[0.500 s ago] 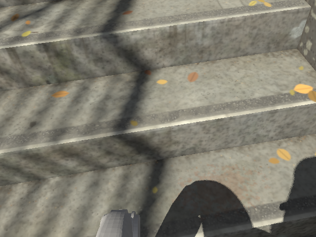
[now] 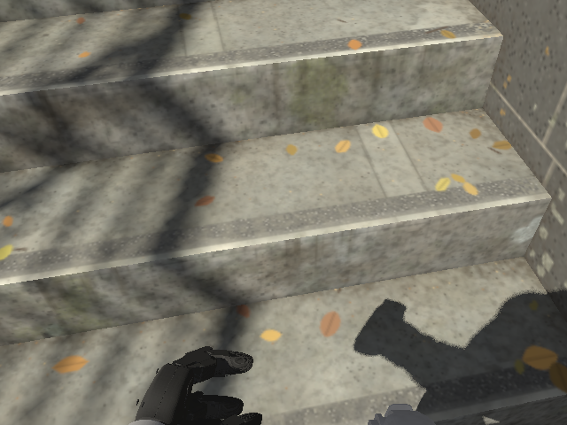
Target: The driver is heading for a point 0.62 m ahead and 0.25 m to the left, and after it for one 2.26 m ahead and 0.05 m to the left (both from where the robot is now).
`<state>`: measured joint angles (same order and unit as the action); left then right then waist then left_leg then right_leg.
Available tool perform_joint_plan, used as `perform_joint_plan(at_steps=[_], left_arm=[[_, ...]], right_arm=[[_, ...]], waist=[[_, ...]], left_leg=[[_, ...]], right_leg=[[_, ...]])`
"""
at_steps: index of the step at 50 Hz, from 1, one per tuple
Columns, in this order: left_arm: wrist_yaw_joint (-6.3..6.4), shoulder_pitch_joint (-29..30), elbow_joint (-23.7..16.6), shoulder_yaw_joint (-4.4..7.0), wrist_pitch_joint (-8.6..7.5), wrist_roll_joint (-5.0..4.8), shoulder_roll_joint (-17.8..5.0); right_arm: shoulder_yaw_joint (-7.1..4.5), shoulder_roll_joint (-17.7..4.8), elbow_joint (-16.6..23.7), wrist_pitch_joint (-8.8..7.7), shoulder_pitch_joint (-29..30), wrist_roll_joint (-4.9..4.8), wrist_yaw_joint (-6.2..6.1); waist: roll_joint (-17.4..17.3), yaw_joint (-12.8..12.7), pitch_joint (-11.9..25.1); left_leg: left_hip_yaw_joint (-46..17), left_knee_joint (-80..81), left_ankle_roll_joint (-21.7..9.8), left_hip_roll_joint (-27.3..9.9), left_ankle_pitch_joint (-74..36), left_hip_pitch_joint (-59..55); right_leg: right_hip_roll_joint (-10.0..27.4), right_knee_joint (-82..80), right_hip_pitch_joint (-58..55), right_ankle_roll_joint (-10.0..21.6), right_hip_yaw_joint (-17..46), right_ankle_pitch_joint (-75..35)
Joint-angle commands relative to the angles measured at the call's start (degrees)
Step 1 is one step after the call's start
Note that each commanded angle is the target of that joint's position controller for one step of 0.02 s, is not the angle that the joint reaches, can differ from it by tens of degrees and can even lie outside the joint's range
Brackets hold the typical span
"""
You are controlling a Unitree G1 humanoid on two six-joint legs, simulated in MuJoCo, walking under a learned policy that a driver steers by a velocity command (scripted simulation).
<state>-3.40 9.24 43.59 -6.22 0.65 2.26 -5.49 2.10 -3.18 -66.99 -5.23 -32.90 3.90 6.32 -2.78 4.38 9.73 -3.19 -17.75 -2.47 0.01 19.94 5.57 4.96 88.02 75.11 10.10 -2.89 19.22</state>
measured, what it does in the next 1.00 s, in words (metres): climbs, turning left: right foot 0.18 m higher, then left foot 0.18 m higher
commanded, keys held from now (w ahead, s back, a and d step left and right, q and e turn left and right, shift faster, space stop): w+q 0.82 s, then e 0.18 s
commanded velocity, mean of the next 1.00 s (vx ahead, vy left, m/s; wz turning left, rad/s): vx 0.47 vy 0.00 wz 0.48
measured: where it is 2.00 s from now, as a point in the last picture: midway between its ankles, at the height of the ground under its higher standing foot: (172, 249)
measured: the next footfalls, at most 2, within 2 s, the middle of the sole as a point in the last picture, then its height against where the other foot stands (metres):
right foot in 0.04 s outside the picture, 0.18 m higher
left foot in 0.60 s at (186, 402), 0.18 m higher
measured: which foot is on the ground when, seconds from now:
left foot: down 0.00-0.08, up 0.10-0.58, down 0.60-1.00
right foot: up 0.00-0.02, down 0.04-0.66, up 0.68-1.00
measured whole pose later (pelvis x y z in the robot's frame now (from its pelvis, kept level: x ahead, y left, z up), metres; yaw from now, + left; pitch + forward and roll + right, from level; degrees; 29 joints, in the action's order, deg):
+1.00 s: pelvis +0.52 +0.11 +0.35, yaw +29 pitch +3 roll +0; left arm -0.7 -5.4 45.6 -2.1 -1.6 0.3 -7.6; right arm 1.4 -7.7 -65.9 -4.4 -27.3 3.1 1.5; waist -0.7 0.7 5.6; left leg -1.7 -26.5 -3.5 4.4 18.2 11.3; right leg 2.1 112.1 79.4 6.5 0.3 12.4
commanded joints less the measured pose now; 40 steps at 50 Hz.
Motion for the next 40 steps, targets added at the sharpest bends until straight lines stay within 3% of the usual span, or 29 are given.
perform_joint_plan(at_steps=[1, 2, 3, 4, 5, 6, 7, 9, 10, 11, 13, 16, 20, 23, 24, 26, 27, 28, 30, 31, 32, 33, 34, 35, 36, 37, 38, 39, 40], left_arm=[[-1.28, 4.8, -5.1, 2.17, -0.46, -1.59, -7.4], [-0.37, -4.0, -2.5, 3.71, -1.10, -1.45, -10.6], [0.78, -16.2, 2.3, 4.16, -1.54, -1.68, -10.1], [1.68, -29.3, 5.8, 5.76, -1.24, -0.35, -14.4], [1.82, -37.1, 9.3, 7.63, -1.08, 1.57, -18.5], [2.68, -32.6, 11.2, 8.76, -3.21, 0.87, -20.9], [2.74, -27.4, 12.4, 8.82, -4.03, -1.28, -18.2], [1.43, -18.8, 13.3, 4.94, -3.73, -0.26, -1.9], [1.68, -14.2, 14.1, 4.20, -3.56, 0.62, 1.5], [1.76, -15.4, 15.0, 4.52, -4.26, 1.02, 1.3], [2.02, -15.3, 15.4, 5.54, -5.24, 1.85, 0.5], [1.81, -23.0, 18.5, 5.45, -5.69, 4.90, -1.2], [-0.12, -33.6, 25.2, 3.46, -5.49, 6.43, -1.6], [-0.02, -38.0, 24.1, 2.86, -7.16, 7.19, -2.8], [-0.21, -42.6, 25.0, 2.74, -6.84, 7.06, -3.0], [-1.75, -41.0, 23.4, 3.57, -6.42, 3.13, -6.0], [-2.00, -43.1, 23.4, 4.04, -7.23, 1.71, -9.2], [-1.82, -43.7, 22.9, 5.06, -8.00, 2.10, -12.9], [-1.15, -41.4, 21.0, 7.32, -9.00, 0.51, -18.1], [-1.19, -41.2, 20.4, 8.07, -8.70, 1.87, -19.0], [-1.49, -45.1, 18.2, 7.71, -9.21, 4.78, -14.9], [-4.07, -43.0, 17.6, 8.26, -8.59, 5.55, -17.2], [-6.49, -38.9, 16.2, 8.55, -7.05, 3.47, -10.3], [-5.72, -36.9, 15.5, 8.93, -6.07, 1.06, -8.7], [-4.99, -33.0, 15.0, 8.14, -6.38, 1.52, -5.6], [-3.87, -30.4, 13.4, 7.78, -7.00, 1.71, -5.1], [-2.91, -27.7, 10.8, 6.96, -7.15, 0.62, -3.4], [-1.60, -26.8, 9.4, 6.46, -6.12, 0.51, -3.0], [-1.09, -26.6, 8.7, 6.36, -5.21, 0.41, -3.6]], right_arm=[[-4.09, -18.6, 6.3, -3.28, 4.0, -3.23, 1.36], [-5.42, -20.6, 6.2, -3.69, 5.1, -2.94, 1.27], [-4.38, -13.0, 3.5, -3.80, -2.1, 0.24, 1.72], [-3.41, -8.5, 4.0, -3.02, -3.0, 1.45, 2.49], [-4.34, -8.0, 1.1, -0.93, 1.0, -0.24, 3.18], [-4.66, -7.5, 2.6, -0.37, 4.9, -2.20, 2.87], [-4.75, -6.2, 3.0, -0.23, 6.9, -2.27, 1.65], [-3.75, -5.1, 7.3, 0.57, 14.2, -2.60, -0.91], [-2.81, -1.9, 7.9, 1.39, 15.4, -2.22, -0.91], [-2.52, -2.0, 8.8, 2.15, 14.8, -1.71, -0.67], [-2.03, -2.1, 9.2, 2.67, 16.0, -2.95, 0.63], [-1.55, -4.2, 9.2, 2.18, 20.1, -4.34, 1.89], [1.50, -3.7, 20.0, 2.94, 35.7, -5.29, -2.26], [1.63, -7.3, 25.6, 6.01, 45.3, -3.15, -3.02], [2.08, -6.0, 26.6, 7.40, 47.2, -2.85, -2.74], [2.70, -4.0, 29.5, 9.07, 56.1, -1.46, -0.75], [2.68, -2.9, 29.1, 8.80, 54.0, -1.80, 0.20], [2.49, -2.7, 27.8, 8.64, 47.7, -2.85, 0.81], [1.10, -5.6, 24.7, 6.78, 38.6, -3.58, 0.48], [-0.17, -8.6, 23.8, 6.09, 32.7, -3.72, -0.93], [-0.86, -12.2, 22.2, 5.90, 25.6, -5.46, -2.54], [-2.48, -15.8, 19.1, 7.41, 11.5, -3.38, -3.94], [-4.72, -22.7, 13.1, 7.20, 2.7, -1.32, -3.96], [-7.70, -25.7, 11.3, 5.55, 1.4, -0.14, -4.72], [-6.78, -21.9, 9.5, 4.03, 4.9, -0.56, -4.37], [-5.80, -17.2, 8.6, 2.67, 10.7, -1.61, -3.64], [-4.90, -13.1, 7.5, 2.00, 13.4, -2.07, -2.73], [-3.12, -8.9, 7.6, 2.21, 18.7, 0.58, -1.74], [-1.92, -5.4, 8.5, 2.26, 23.4, 0.75, -1.35]], waist=[[-6.3, -8.9, 0.2], [-6.7, -10.9, 3.5], [1.8, -10.5, 15.2], [11.2, -14.9, 18.9], [17.9, -18.6, 12.3], [15.0, -14.2, 1.8], [13.3, -11.1, -0.9], [2.0, -6.2, 0.3], [-0.1, -3.4, -2.5], [0.0, -1.3, -2.6], [1.5, -0.1, -4.7], [6.6, -2.2, -5.8], [3.6, -3.6, -8.7], [3.6, -6.4, -5.5], [5.6, -7.5, -5.9], [6.0, -7.8, -8.2], [8.7, -6.1, -7.8], [10.6, -3.3, -6.3], [15.1, 1.3, -3.5], [17.8, 3.0, 0.8], [10.0, 2.4, 11.1], [3.7, 9.9, 16.2], [-5.1, 8.2, 13.6], [-2.0, 7.7, 7.5], [-4.6, 5.3, 1.7], [-1.4, 1.6, -2.4], [-0.9, -1.5, -3.3], [4.2, -5.2, -2.7], [5.8, -8.0, -3.7]], left_leg=[[-5.3, 4.3, -13.0, -12.5, -90.5, 13.3], [-3.8, -5.0, -10.0, -12.7, -100.0, 4.6], [-4.9, -21.6, -8.1, -10.9, -89.5, 19.1], [-5.4, -36.0, -8.0, -3.5, -54.9, 33.9], [-9.5, -71.8, -7.1, 2.4, -20.4, 41.6], [-10.4, -85.4, -6.3, 0.3, -21.4, 49.5], [-8.4, -94.3, -6.6, -0.4, -20.5, 50.3], [-10.9, -102.5, -10.8, -0.2, -22.7, 54.6], [-11.4, -101.0, -12.3, -0.4, -21.0, 56.7], [-9.3, -97.9, -12.8, -1.5, -22.2, 58.8], [-6.5, -98.0, -12.7, -2.5, -16.8, 60.4], [-2.2, -111.8, -13.4, -2.3, -14.5, 67.9], [-7.2, -111.6, -18.7, -4.9, -6.1, 91.3], [3.8, -87.5, -16.1, -9.3, -15.5, 80.0], [5.2, -85.1, -15.2, -9.7, -16.9, 79.7], [14.5, -72.0, -11.0, -7.4, 2.5, 60.5], [16.8, -70.7, -9.6, -4.0, 4.2, 55.8], [16.6, -68.8, -9.5, -1.5, 0.1, 52.0], [16.7, -51.8, -9.4, 3.8, 3.3, 44.0], [14.5, -48.5, -10.5, 6.0, -5.0, 32.2], [2.8, -50.9, -14.1, 3.3, -20.0, 5.7], [-14.2, -32.5, -17.0, 0.5, -12.8, -9.8], [-37.7, -12.2, -19.3, -7.9, -8.2, -9.6], [-44.2, -7.1, -15.3, -11.3, -4.3, -1.1], [-38.8, -8.6, -13.1, -9.8, 1.2, 6.6], [-35.2, -10.6, -13.3, -8.4, -0.1, 10.5], [-30.9, -10.9, -13.4, -8.0, -3.0, 12.4], [-26.6, -10.3, -14.3, -6.9, -7.2, 16.3], [-23.0, -8.4, -14.0, -6.5, -9.4, 20.1]], right_leg=[[-9.4, -18.0, -39.0, -3.4, -7.5, -2.2], [-10.1, -26.1, -44.5, -2.1, -4.5, -3.6], [-2.2, -25.9, -68.0, 4.5, 9.9, -16.8], [7.1, -44.9, -80.4, 9.4, 33.3, -0.5], [15.8, -62.0, -68.3, 11.9, 54.9, 25.9], [14.9, -63.5, -58.4, 7.1, 51.8, 35.2], [15.7, -62.4, -52.4, 6.8, 43.6, 28.7], [15.8, -62.9, -52.3, 5.9, 31.7, 6.8], [12.8, -64.1, -49.9, 3.8, 23.6, 2.0], [11.3, -64.2, -51.2, 2.2, 16.3, -3.4], [9.1, -67.5, -50.2, 0.6, 3.5, -6.6], [8.0, -72.3, -53.3, 2.7, -1.9, -6.3], [14.2, -77.1, -72.2, 2.1, 0.4, -4.4], [10.4, -83.5, -67.6, 1.1, -7.4, -3.9], [10.7, -83.9, -69.4, 1.5, -7.8, -8.2], [13.2, -91.2, -59.7, 4.4, -12.3, -22.6], [14.3, -87.4, -63.5, 5.6, -13.7, -46.5], [15.4, -81.9, -69.7, 5.6, -14.9, -70.0], [15.7, -72.4, -82.8, 2.5, -15.5, -95.4], [14.7, -66.2, -80.6, 0.9, -15.1, -102.3], [12.0, -53.7, -61.1, -2.4, -10.5, -95.0], [6.3, -37.4, -46.7, -3.5, -5.9, -67.1], [-3.4, -11.3, -33.6, -6.6, 2.1, -20.5], [-6.7, 12.8, -27.6, -6.2, 15.8, -23.1], [-7.6, 26.1, -21.1, -4.9, 19.2, -24.8], [-8.5, 33.0, -15.7, -3.4, 18.5, -23.4], [-8.8, 34.4, -11.5, -1.0, 18.9, -22.0], [-7.5, 34.0, -9.5, 0.1, 18.6, -23.0], [-5.3, 33.7, -8.0, 1.2, 16.2, -22.3]])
